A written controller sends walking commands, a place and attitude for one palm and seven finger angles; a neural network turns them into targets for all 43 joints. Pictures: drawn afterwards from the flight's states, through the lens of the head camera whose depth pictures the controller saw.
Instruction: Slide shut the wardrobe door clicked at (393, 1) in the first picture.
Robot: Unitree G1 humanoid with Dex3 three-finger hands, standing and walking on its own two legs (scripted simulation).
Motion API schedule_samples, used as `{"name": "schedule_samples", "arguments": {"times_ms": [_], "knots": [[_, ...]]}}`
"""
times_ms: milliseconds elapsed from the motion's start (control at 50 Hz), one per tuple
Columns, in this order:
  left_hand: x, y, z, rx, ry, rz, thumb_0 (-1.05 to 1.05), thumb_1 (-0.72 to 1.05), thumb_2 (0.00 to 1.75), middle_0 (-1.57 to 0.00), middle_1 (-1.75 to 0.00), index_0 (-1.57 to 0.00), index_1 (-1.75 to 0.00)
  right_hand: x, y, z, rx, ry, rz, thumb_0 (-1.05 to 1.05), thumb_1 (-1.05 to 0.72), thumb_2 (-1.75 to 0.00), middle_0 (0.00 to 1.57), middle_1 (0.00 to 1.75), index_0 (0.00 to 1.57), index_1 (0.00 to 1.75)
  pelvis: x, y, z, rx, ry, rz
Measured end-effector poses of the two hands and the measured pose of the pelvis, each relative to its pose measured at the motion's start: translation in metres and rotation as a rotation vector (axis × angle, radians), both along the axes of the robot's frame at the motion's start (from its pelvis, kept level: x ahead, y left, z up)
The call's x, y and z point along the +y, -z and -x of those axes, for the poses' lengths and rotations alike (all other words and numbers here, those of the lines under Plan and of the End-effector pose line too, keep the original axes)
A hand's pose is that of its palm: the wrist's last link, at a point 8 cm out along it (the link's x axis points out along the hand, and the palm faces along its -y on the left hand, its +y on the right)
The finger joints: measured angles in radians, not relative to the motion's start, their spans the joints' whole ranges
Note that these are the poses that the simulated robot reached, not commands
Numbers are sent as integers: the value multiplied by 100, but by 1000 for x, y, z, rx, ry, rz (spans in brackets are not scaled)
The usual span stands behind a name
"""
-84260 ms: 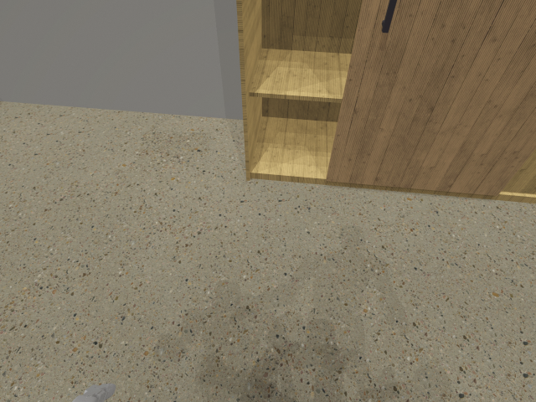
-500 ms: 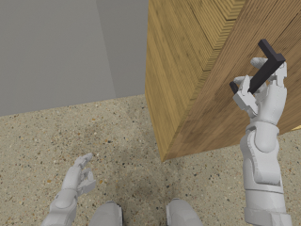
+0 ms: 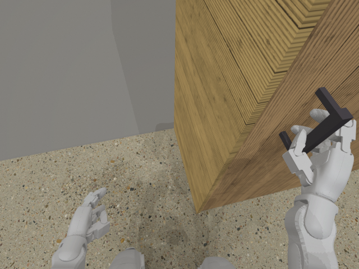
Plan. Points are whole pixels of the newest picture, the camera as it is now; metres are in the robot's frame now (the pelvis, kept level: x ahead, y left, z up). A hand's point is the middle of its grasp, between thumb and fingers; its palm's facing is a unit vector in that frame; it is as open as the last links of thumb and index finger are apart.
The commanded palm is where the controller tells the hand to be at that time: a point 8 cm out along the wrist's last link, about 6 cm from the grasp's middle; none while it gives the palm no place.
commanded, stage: step sideways, sliding the door along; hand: right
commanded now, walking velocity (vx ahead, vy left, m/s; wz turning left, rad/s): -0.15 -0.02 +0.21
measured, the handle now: (307, 129) +0.32 -0.25 +0.13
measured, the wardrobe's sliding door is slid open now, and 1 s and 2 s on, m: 0.00 0.00 0.00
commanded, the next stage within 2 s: stop walking and hold the door there in 0.80 s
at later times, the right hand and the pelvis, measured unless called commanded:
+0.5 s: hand (297, 154) +0.28 -0.21 +0.13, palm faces +0.37 +0.93 +0.03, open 6.0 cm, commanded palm +0.23 -0.18 +0.13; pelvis +0.08 -0.05 +0.00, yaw -3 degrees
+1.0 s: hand (292, 147) +0.30 -0.22 +0.11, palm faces +0.53 +0.84 -0.15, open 5.9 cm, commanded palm +0.25 -0.23 +0.12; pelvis +0.16 +0.00 -0.01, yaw -9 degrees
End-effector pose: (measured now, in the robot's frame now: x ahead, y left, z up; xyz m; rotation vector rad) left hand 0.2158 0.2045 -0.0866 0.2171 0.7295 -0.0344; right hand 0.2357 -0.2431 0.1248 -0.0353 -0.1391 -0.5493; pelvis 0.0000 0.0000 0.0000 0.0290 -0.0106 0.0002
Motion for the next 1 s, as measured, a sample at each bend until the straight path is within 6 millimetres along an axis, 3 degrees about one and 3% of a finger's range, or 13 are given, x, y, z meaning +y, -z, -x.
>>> {"name": "schedule_samples", "arguments": {"times_ms": [160,340,460,640,860,940,1000], "knots": [[-43,-25,-34,-81,90,49,2,91,89,-20,-30,-20,-30,-1,-2,0,14,-15,-55,2,-79,-86,17,140,17,136,-18,-7,-33,-20,-26,-17],[-81,-16,-80,-141,140,74,1,90,89,-20,-30,-21,-30,-4,-1,1,-1,-53,-51,2,-78,-85,22,140,20,133,-39,7,-64,-17,2,-31],[-83,-30,-85,-127,118,27,2,91,89,-20,-30,-21,-30,-12,-3,0,28,-160,-37,2,-78,-85,31,140,23,135,-52,-2,-76,8,39,-58],[-87,-32,-96,-120,183,25,2,90,89,-20,-30,-20,-30,-14,-1,-2,-9,-172,-28,2,-75,-88,39,140,27,136,-46,4,-100,-28,108,-54],[-91,-8,-154,-147,288,63,2,90,89,-20,-30,-21,-30,-7,4,-6,-76,-42,12,1,-74,-88,42,140,28,133,-28,26,-134,-20,183,-37],[-85,-7,-177,-135,308,68,2,90,89,-20,-30,-21,-30,-5,4,-7,-69,24,35,0,-73,-86,43,140,30,134,-14,24,-148,-14,193,-31],[-71,-12,-191,-103,250,62,2,90,89,-20,-31,-21,-30,-13,6,-13,59,11,139,-3,-70,-84,43,140,33,136,-2,13,-157,13,150,-5]]}}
